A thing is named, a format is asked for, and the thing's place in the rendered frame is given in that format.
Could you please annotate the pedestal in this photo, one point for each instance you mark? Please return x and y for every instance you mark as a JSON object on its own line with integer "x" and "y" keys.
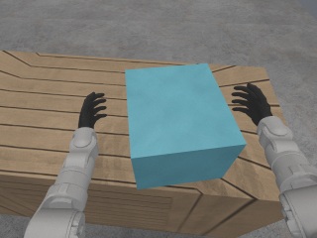
{"x": 41, "y": 96}

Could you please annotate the robot right upper arm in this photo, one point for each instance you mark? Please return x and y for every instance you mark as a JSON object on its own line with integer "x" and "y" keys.
{"x": 299, "y": 210}

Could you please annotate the robot left hand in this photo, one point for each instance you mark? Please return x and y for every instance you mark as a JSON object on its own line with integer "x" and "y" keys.
{"x": 87, "y": 116}

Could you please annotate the robot left forearm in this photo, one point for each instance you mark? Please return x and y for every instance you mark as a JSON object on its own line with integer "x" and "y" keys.
{"x": 72, "y": 182}

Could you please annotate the robot right forearm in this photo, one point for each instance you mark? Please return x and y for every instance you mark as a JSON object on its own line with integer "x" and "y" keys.
{"x": 290, "y": 167}

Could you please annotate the robot right hand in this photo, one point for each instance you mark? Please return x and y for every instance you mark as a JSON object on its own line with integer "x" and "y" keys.
{"x": 256, "y": 102}

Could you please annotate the robot left upper arm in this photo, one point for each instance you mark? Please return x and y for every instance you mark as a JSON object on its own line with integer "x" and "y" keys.
{"x": 57, "y": 223}

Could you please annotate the carton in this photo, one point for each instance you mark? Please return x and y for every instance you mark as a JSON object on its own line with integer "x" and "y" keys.
{"x": 181, "y": 128}

